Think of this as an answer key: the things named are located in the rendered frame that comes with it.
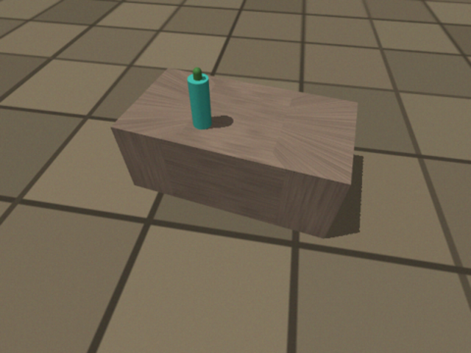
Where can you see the bottle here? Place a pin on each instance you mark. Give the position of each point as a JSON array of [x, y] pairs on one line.
[[198, 87]]

